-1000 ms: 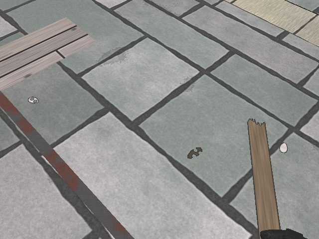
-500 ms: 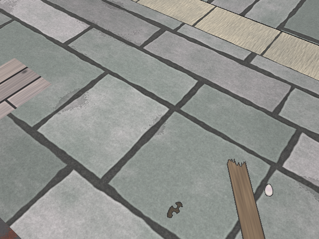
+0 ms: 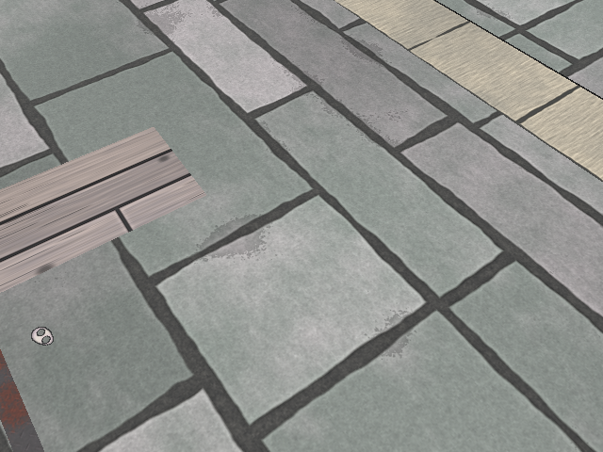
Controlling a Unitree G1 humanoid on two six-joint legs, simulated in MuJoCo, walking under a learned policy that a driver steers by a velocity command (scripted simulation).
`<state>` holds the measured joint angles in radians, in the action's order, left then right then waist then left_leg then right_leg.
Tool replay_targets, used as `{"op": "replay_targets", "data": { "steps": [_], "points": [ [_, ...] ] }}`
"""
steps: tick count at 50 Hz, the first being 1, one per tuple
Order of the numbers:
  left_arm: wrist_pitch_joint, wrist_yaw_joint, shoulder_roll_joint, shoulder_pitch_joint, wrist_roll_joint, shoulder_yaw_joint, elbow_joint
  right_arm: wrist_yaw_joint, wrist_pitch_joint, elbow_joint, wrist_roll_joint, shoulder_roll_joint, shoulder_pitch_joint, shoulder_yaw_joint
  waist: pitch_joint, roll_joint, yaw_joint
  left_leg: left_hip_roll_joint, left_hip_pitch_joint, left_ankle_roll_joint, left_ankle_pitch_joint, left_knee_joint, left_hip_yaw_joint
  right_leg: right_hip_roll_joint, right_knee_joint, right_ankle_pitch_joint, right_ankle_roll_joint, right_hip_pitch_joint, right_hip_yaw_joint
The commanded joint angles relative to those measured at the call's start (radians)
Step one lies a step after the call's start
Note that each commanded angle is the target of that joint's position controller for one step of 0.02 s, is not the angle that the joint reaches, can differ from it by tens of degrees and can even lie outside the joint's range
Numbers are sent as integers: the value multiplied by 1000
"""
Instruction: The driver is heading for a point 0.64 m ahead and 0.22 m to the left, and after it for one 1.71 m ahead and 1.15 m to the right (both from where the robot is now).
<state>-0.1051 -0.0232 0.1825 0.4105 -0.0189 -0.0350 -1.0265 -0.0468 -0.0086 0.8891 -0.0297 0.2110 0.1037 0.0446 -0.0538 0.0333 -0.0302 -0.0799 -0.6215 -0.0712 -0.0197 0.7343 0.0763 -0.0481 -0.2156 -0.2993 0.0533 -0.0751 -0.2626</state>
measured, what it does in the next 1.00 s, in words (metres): walks ahead, turning left: left foot, then right foot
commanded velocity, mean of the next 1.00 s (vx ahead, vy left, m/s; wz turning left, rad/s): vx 0.47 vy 0.00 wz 0.49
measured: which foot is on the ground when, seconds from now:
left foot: up 0.00-0.10, down 0.12-0.66, up 0.68-1.00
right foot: down 0.00-0.14, up 0.16-0.64, down 0.66-1.00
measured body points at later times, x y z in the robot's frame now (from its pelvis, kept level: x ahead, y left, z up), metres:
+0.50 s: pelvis +0.27 +0.05 +0.00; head +0.30 +0.07 +0.45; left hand +0.38 +0.33 -0.11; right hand +0.33 -0.23 -0.12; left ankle +0.18 +0.07 -0.74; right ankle +0.47 -0.08 -0.68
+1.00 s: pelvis +0.52 +0.10 +0.01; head +0.56 +0.11 +0.46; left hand +0.39 +0.33 -0.12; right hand +0.79 -0.03 -0.11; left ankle +0.54 +0.26 -0.69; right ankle +0.54 +0.00 -0.74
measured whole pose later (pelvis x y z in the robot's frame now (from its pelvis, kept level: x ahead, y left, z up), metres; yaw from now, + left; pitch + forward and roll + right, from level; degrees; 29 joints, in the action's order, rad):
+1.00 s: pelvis +0.52 +0.10 +0.01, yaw +30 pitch +1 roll -1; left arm -0.08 0.02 0.24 0.37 -0.01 -0.03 -0.90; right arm -0.03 -0.02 0.78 -0.04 0.27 0.12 0.04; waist -0.05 0.04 -0.06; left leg -0.01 -0.55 -0.01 -0.18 0.77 -0.04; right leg -0.02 -0.31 -0.21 0.03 0.11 -0.09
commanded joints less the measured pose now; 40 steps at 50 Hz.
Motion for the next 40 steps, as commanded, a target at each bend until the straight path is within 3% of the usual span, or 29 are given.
{"op": "replay_targets", "data": {
  "steps": [1,4,5,6,7,8,9,10,11,13,15,17,21,28,30,32,33,34,35,36,37,38,40],
  "points": [
    [2,-14,144,55,-4,-27,20,-4,-14,-94,-4,34,-103,0,-56,-97,1,37,5,-39,-54,-80,59,310,-4,704,65,-16,49],
    [21,-22,185,26,-10,-39,28,3,-12,-72,-7,67,7,18,21,-134,64,129,167,-107,-208,-101,107,322,-237,1089,61,-63,6],
    [30,-20,200,19,-11,-44,36,7,-16,-47,-8,88,97,30,76,-134,98,162,269,-133,-242,-133,105,324,-391,1096,61,-47,4],
    [37,-14,209,3,-6,-47,50,15,-25,-5,-16,122,235,50,148,-96,165,172,467,-168,-214,-227,66,307,-621,951,39,56,-10],
    [34,-7,165,3,-4,-37,85,29,-28,11,-24,221,338,82,240,23,196,-43,698,-233,-294,-265,-221,257,-939,479,7,292,-8],
    [25,16,103,-11,13,-31,170,30,-17,-16,-5,305,285,100,291,226,123,-278,917,-406,-271,-429,-817,1,-1273,-259,-51,721,121],
    [11,20,168,-140,-2,-39,192,36,-5,-13,16,277,282,94,206,27,150,-256,866,-371,-242,-475,-731,70,-1264,-169,-38,842,289],
    [-3,25,156,-170,12,-34,208,44,-6,-12,19,231,229,81,104,-7,116,-235,749,-332,-166,-483,-601,114,-1191,-68,-32,846,293],
    [-8,21,153,-145,12,-35,191,45,-13,-13,18,182,186,69,38,-84,63,-185,626,-281,-23,-496,-505,146,-1089,-21,-35,781,290],
    [28,21,136,-110,-23,-32,184,53,-33,-23,28,145,138,54,38,-73,7,-94,509,-234,131,-505,-369,171,-981,-5,-62,658,295],
    [60,29,123,-118,-32,-31,198,50,-54,-17,35,160,169,54,49,-51,-4,-56,480,-229,225,-507,-329,166,-923,4,-87,643,277],
    [73,34,120,-182,-30,-29,228,48,-59,-13,33,187,210,60,37,-28,10,-33,469,-214,224,-519,-316,164,-847,69,-105,680,261],
    [77,38,132,-353,-25,-26,294,47,-52,-9,30,189,302,59,11,11,74,-17,534,-171,205,-520,-347,149,-673,204,-117,776,259],
    [56,48,142,-537,-10,-6,383,62,-45,-14,14,205,391,60,1,41,135,-41,678,-158,310,-435,-419,80,-433,254,-84,771,265],
    [46,46,164,-489,-6,-9,385,69,-47,-29,11,223,355,65,7,54,96,-50,659,-128,355,-396,-442,62,-353,221,-59,651,279],
    [34,30,211,-290,-3,-28,328,63,-54,-51,11,249,287,70,88,45,3,-10,580,-81,531,-229,-424,8,-295,153,-23,351,261],
    [20,17,241,-143,-9,-40,296,52,-63,-56,20,243,267,68,172,-5,-76,52,496,-57,470,-30,-380,55,-238,182,6,133,293],
    [17,-3,317,16,-34,-56,294,44,-71,-92,30,154,288,44,335,-122,-116,116,361,-40,110,259,-305,311,-220,-32,49,-101,546],
    [31,0,382,-44,-43,-71,303,46,-63,-117,57,99,423,34,401,-374,-6,255,77,-16,-562,483,-214,520,-77,-66,165,-235,1023],
    [44,7,279,-121,-24,-58,318,56,-45,-80,16,184,389,42,263,-177,13,146,0,-25,-475,559,-216,479,-64,-200,155,-98,998],
    [45,9,196,-183,-15,-37,327,46,-39,-82,9,188,317,45,133,-77,16,110,9,-19,-373,529,-198,427,-45,-171,134,46,816],
    [43,13,164,-206,-18,-27,320,38,-35,-90,9,169,282,42,75,-53,26,80,30,-10,-326,491,-184,377,-21,-45,115,132,679],
    [30,11,158,-180,-12,-23,291,18,-14,-97,-7,149,271,39,42,-128,43,45,69,5,-302,451,-164,316,12,116,88,216,503]
  ]
}}
Next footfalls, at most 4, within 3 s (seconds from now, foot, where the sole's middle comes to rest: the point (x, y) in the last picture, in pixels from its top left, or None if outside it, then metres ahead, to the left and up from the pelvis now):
0.12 left None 0.22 0.08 -0.78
0.66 right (321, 403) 0.58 0.01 -0.78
1.10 left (208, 383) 0.62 0.28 -0.78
1.52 right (308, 389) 0.61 0.04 -0.78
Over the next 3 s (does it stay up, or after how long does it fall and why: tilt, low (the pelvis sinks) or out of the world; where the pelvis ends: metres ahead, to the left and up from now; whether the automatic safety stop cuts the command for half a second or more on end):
stays up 0.52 0.13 0.00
